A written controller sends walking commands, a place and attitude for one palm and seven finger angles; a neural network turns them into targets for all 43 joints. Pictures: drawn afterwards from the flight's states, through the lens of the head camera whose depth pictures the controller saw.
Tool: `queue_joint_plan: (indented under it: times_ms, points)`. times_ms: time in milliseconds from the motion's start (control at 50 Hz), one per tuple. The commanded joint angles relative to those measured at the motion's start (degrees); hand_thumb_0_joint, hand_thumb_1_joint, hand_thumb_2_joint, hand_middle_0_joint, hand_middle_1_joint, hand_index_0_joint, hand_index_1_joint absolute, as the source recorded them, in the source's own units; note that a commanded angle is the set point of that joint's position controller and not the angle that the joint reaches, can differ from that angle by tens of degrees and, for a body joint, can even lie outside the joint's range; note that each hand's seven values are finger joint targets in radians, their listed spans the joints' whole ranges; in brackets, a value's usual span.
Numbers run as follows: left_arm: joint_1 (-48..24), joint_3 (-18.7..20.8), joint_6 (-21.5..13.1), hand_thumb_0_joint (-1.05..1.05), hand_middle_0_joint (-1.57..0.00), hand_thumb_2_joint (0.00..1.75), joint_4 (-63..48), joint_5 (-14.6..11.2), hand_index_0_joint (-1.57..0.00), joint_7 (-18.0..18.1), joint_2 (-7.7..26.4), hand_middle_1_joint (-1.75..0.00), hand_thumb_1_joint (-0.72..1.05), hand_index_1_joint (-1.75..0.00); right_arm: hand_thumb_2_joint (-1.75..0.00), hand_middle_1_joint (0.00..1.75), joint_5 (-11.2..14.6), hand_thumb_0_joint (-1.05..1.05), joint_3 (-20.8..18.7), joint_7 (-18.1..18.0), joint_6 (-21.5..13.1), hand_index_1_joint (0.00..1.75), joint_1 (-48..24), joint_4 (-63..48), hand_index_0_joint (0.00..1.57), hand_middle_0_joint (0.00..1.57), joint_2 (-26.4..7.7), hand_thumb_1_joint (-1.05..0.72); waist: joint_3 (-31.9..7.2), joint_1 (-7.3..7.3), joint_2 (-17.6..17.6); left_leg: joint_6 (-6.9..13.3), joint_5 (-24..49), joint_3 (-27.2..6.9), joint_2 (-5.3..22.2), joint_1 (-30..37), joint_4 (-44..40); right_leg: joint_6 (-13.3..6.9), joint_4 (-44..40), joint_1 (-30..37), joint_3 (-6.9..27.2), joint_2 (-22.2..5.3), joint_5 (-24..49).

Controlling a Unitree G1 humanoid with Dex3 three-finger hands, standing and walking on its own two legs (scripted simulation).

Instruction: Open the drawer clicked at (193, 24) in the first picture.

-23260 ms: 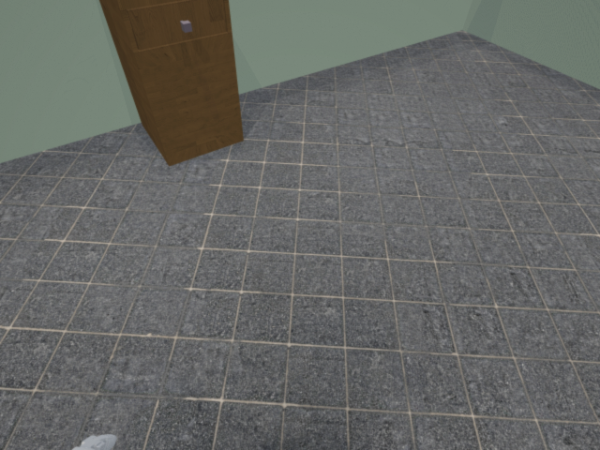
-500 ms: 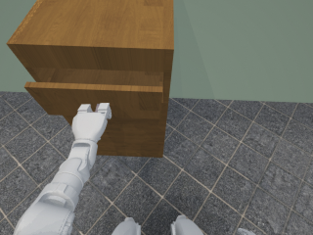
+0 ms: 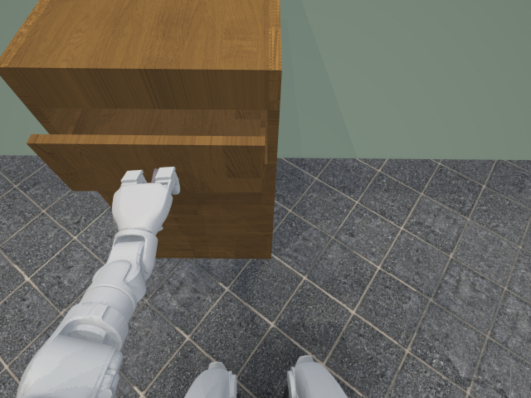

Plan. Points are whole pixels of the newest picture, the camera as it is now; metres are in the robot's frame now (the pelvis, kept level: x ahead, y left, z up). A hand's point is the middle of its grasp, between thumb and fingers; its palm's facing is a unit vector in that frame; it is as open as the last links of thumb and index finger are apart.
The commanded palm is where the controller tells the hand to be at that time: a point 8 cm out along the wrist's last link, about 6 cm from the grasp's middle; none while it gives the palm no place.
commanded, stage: pull the drawer open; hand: left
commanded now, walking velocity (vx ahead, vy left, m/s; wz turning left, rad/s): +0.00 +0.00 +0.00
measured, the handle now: (154, 187) +0.47 +0.18 -0.02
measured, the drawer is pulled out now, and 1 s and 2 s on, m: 0.08 0.21 0.30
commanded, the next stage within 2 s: open the thumb to release the handle in 1.70 s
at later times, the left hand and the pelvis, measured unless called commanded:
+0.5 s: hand (145, 270) +0.33 +0.19 -0.05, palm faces +0.02 -0.07 -1.00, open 6.3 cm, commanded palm +0.30 +0.19 +0.01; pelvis +0.04 +0.00 +0.01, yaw +1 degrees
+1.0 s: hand (140, 300) +0.28 +0.19 -0.04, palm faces -0.03 -0.10 -0.99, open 6.4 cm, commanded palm +0.23 +0.20 +0.01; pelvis +0.03 -0.01 +0.01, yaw -1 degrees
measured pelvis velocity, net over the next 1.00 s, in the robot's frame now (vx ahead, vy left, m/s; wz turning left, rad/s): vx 0.03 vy -0.01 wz -0.02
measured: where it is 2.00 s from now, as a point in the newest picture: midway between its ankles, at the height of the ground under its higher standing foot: outside the picture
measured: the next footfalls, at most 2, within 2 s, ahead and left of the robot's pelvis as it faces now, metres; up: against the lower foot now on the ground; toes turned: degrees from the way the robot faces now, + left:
none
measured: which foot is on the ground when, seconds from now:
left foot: down 0.00-1.00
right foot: down 0.00-1.00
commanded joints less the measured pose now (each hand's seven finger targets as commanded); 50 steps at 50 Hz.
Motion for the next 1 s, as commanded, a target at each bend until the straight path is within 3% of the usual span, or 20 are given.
queue_joint_plan:
  times_ms: [0,40,80,120,180,200,300,320,340,360,420,480,520,580,620,680,760,780,820,980]
  points:
    - [-2.14,1.33,-2.15,0.0,-0.4,0.9,-16.91,-0.21,-0.4,2.9,5.68,-1.35,0.9,-1.35,-0.9,0.3,0.03,0.0,-2.42,-0.49,-1.2,0.3,0.93,-7.31,0.2,0.2,-7.75,-0.9,-24.92,4.41,-0.99,1.22,20.4,0.16,-0.94,17.23,-7.19,-1.04,-8.62,19.18,0.39,-0.59,21.55]
    - [5.66,2.27,-1.99,0.0,-0.4,0.9,-20.3,0.03,-0.4,3.44,5.57,-1.35,0.9,-1.35,-0.9,0.3,-0.03,0.0,-2.48,-0.15,-1.06,0.3,-0.01,-8.22,0.2,0.2,-7.69,-0.9,-24.46,5.36,-1.93,1.08,22.66,0.32,-0.84,17.65,-7.2,-1.13,-8.28,20.31,0.4,-0.57,24.06]
    - [9.7,1.82,-1.41,0.0,-0.4,0.9,-24.75,0.28,-0.4,4.06,4.95,-1.35,0.9,-1.35,-0.9,0.3,-0.12,0.0,-2.34,0.13,-0.89,0.3,-1.01,-8.97,0.2,0.2,-7.81,-0.9,-23.06,5.11,-2.68,1.03,23.23,0.34,-0.73,17.78,-7.21,-1.05,-8.4,20.64,0.81,-0.6,25.88]
    - [15.05,3.12,-0.61,0.0,-0.4,0.9,-30.23,0.79,-0.4,4.94,5.96,-1.35,0.9,-1.35,-0.9,0.3,-0.31,0.0,-2.28,0.37,-0.66,0.3,-2.25,-9.94,0.2,0.2,-7.9,-0.9,-23.77,5.9,-1.65,0.8,26.78,0.09,-0.74,19.49,-6.89,-1.35,-7.68,21.51,1.02,-0.64,28.92]
    - [23.73,1.35,1.66,0.0,-0.4,0.9,-36.31,1.18,-0.4,5.99,3.53,-1.35,0.9,-1.35,-0.9,0.3,-0.33,0.0,-2.03,1.2,-0.42,0.3,-3.82,-11.23,0.2,0.2,-7.5,-0.9,-22.1,6.02,-0.78,0.43,30.63,-0.22,-0.35,22.05,-6.61,-1.18,-7.37,20.53,0.66,-0.6,30.19]
    - [24.52,0.49,2.44,0.0,-0.4,0.9,-38.39,1.06,-0.4,6.26,2.64,-1.35,0.9,-1.35,-0.9,0.3,-0.39,0.0,-2.1,1.36,-0.44,0.3,-4.21,-11.43,0.2,0.2,-7.53,-0.9,-22.09,5.45,-0.99,0.44,31.29,-0.38,-0.14,22.79,-6.44,-1.03,-7.4,20.55,0.51,-0.71,30.76]
    - [32.83,0.86,4.16,0.0,-0.4,0.9,-44.98,1.06,-0.4,6.95,3.08,-1.35,0.9,-1.35,-0.9,0.3,-0.5,0.0,-1.27,1.38,-0.92,0.3,-6.95,-13.06,0.2,0.2,-6.96,-0.9,-21.43,6.07,-0.7,0.18,33.66,-0.79,-0.22,24.84,-6.1,-0.77,-6.97,21.46,0.73,-0.79,32.67]
    - [24.22,0.59,4.52,0.0,-0.4,0.9,-44.26,1.86,-0.4,7.16,4.08,-1.35,0.9,-1.35,-0.9,0.3,-0.9,0.0,-1.08,0.85,-0.69,0.3,-7.01,-11.79,0.2,0.2,-7.52,-0.9,-20.2,3.6,-1.29,0.22,32.33,-1.36,-0.16,24.15,-5.16,-0.6,-6.64,19.2,0.6,-0.92,32.31]
    - [16.54,0.33,4.42,0.0,-0.4,0.9,-43.87,3.23,-0.4,7.39,4.88,-1.35,0.9,-1.35,-0.9,0.3,-1.26,0.0,-1.2,0.29,-0.6,0.3,-6.96,-10.84,0.2,0.2,-7.57,-0.9,-19.13,2.49,-0.79,0.26,29.62,-1.36,-0.12,23.81,-4.64,-0.38,-6.62,16.78,0.53,-1.11,30.05]
    - [19.21,1.62,4.34,0.0,-0.4,0.9,-41.33,3.69,-0.4,7.62,5.37,-1.35,0.9,-1.35,-0.9,0.3,-1.3,0.0,-1.23,-0.11,-0.9,0.3,-6.93,-10.98,0.2,0.2,-7.17,-0.9,-19.19,3.8,-0.9,0.25,29.45,-1.28,-0.37,23.8,-4.66,-0.52,-6.31,16.89,0.12,-0.88,28.53]
    - [19.86,-0.09,4.66,0.0,-0.4,0.9,-42.38,3.53,-0.4,7.47,3.98,-1.35,0.9,-1.35,-0.9,0.3,-1.18,0.0,-0.98,-0.2,-1.09,0.3,-8.2,-11.7,0.2,0.2,-6.96,-0.9,-20.66,4.8,1.63,0.05,31.92,-1.26,-0.63,26.02,-4.77,-0.88,-6.36,17.16,0.17,-0.78,29.05]
    - [19.17,-0.72,5.29,0.0,-0.4,0.9,-40.86,2.95,-0.4,6.58,3.84,-1.35,0.9,-1.35,-0.9,0.3,-0.87,0.0,-0.61,-0.39,-0.76,0.3,-8.88,-12.05,0.2,0.2,-6.6,-0.9,-20.18,4.75,-0.25,0.11,30.24,-1.27,-0.94,25.41,-4.95,-0.74,-6.79,18.23,0.13,-0.75,28.6]
    - [18.18,-1.02,5.14,0.0,-0.4,0.9,-41.41,2.56,-0.4,5.88,3.74,-1.35,0.9,-1.35,-0.9,0.3,-0.81,0.0,-0.49,-0.61,-0.78,0.3,-9.11,-12.31,0.2,0.2,-6.41,-0.9,-20.81,4.78,0.26,0.18,30.27,-1.22,-0.95,25.69,-5.14,-0.78,-7.01,18.75,0.28,-0.76,28.74]
    - [17.37,-1.3,4.88,0.0,-0.4,0.9,-39.04,2.1,-0.4,5.05,3.52,-1.35,0.9,-1.35,-0.9,0.3,-0.61,0.0,-0.31,-0.94,-0.93,0.3,-9.45,-12.41,0.2,0.2,-6.13,-0.9,-18.81,4.49,-1.55,0.41,25.44,-0.83,-1.42,23.49,-5.52,-0.71,-7.86,19.45,0.62,-0.86,27.48]
    - [16.32,0.43,4.07,0.0,-0.4,0.9,-38.42,2.06,-0.4,4.76,5.42,-1.35,0.9,-1.35,-0.9,0.3,-0.71,0.0,-0.14,-1.31,-1.12,0.3,-9.57,-12.29,0.2,0.2,-6.24,-0.9,-19.42,4.96,-1.7,0.53,24.0,-0.6,-1.73,22.15,-5.7,-0.78,-7.98,20.67,1.38,-0.92,27.72]
    - [24.85,1.84,2.9,0.0,-0.4,0.9,-38.13,1.51,-0.4,4.59,5.52,-1.35,0.9,-1.35,-0.9,0.3,-0.37,0.0,0.03,-1.17,-1.68,0.3,-9.86,-13.57,0.2,0.2,-5.91,-0.9,-18.61,6.94,-1.43,0.33,22.29,-0.27,-2.19,20.73,-6.64,-1.08,-8.21,22.74,2.03,-0.88,27.36]
    - [34.88,1.19,1.94,0.0,-0.4,0.9,-42.51,0.98,-0.4,4.88,3.87,-1.35,0.9,-1.35,-0.9,0.3,-0.42,0.0,0.11,0.05,-1.96,0.3,-10.61,-15.1,0.2,0.2,-5.98,-0.9,-18.49,8.15,-0.85,0.18,22.59,-0.08,-2.04,20.53,-7.22,-1.42,-7.99,23.06,2.17,-0.85,26.55]
    - [36.87,0.3,1.96,0.0,-0.4,0.9,-43.04,0.64,-0.4,4.76,2.84,-1.35,0.9,-1.35,-0.9,0.3,-0.41,0.0,0.01,0.34,-2.02,0.3,-10.62,-15.36,0.2,0.2,-6.01,-0.9,-16.69,7.58,-1.91,0.25,21.31,-0.09,-1.98,19.86,-7.27,-1.43,-8.37,22.8,2.15,-0.92,26.18]
    - [41.42,3.63,1.46,0.0,-0.4,0.9,-45.31,0.34,-0.4,5.28,5.28,-1.35,0.9,-1.35,-0.9,0.3,-0.58,0.0,0.04,0.59,-2.11,0.3,-11.21,-15.74,0.2,0.2,-6.33,-0.9,-17.39,8.63,-3.03,0.15,20.85,-0.01,-2.0,18.32,-7.22,-1.47,-7.86,23.87,3.05,-0.88,26.56]
    - [54.27,4.92,0.98,0.0,-0.4,0.9,-53.96,0.41,-0.4,7.36,5.4,-1.35,0.9,-1.35,-0.9,0.3,-1.14,0.0,-0.14,1.65,-2.74,0.3,-12.02,-16.49,0.2,0.2,-6.44,-0.9,-15.7,8.62,-2.01,-0.07,18.86,0.06,-2.1,16.46,-5.64,-1.82,-5.77,21.23,3.88,-0.97,25.47]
